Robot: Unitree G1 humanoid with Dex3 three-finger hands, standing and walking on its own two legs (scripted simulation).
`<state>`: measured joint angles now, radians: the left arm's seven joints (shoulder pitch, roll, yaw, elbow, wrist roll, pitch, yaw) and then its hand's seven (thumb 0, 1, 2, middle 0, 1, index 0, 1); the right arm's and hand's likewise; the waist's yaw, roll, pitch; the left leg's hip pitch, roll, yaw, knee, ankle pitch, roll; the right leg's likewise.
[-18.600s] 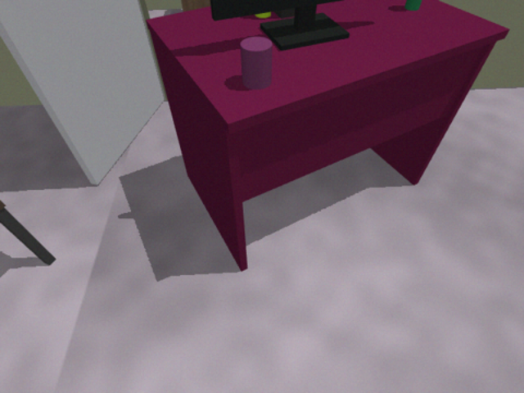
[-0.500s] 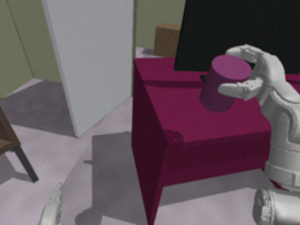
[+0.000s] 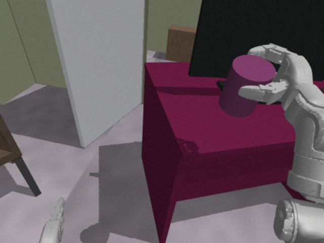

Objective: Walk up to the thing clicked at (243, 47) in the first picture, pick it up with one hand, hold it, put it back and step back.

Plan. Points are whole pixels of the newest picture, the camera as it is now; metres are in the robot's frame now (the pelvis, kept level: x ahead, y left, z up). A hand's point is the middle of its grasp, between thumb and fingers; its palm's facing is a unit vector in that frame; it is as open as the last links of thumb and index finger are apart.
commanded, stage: hold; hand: right
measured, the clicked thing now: (246, 82) +0.35 -0.16 +0.29
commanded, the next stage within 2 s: crouch in 0.18 s
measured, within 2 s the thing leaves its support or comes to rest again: neither
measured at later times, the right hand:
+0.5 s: hand (253, 78) +0.35 -0.17 +0.30, palm faces +0.12 +0.99 -0.01, open 11.1 cm
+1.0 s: hand (229, 91) +0.43 -0.18 +0.21, palm faces +0.13 +0.99 +0.00, open 11.1 cm
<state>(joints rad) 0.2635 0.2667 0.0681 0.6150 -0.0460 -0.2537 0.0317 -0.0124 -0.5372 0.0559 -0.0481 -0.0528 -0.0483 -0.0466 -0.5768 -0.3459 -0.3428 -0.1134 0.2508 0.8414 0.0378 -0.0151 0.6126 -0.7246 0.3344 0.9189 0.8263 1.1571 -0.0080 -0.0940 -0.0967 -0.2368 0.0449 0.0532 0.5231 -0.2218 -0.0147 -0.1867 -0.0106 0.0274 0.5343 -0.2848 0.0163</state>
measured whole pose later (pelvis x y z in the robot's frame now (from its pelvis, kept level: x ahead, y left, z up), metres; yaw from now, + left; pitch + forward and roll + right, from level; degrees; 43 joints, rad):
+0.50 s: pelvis +0.00 +0.00 +0.00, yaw +0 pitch -4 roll +0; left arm 0.27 0.26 0.06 0.62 -0.04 -0.26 0.03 -0.01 -0.52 0.05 -0.04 -0.05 -0.05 -0.04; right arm -0.60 -0.34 -0.33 -0.03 0.23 0.80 0.04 -0.01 0.61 -0.72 0.34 0.92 0.83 1.16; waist 0.00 -0.08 -0.09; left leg -0.24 0.04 0.05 0.52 -0.22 -0.01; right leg -0.19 -0.01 0.03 0.53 -0.28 0.02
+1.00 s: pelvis -0.01 +0.00 +0.00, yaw +2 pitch +0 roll +0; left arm 0.26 0.25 0.06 0.64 -0.01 -0.31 0.06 -0.01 -0.51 0.05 -0.05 -0.06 -0.06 -0.04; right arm -0.77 -0.37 -0.32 0.61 0.14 0.34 0.03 -0.02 0.61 -0.73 0.32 0.93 0.82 1.18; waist 0.06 -0.03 -0.05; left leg -0.36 0.03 0.02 0.55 -0.19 -0.02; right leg -0.30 -0.02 -0.01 0.57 -0.28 0.02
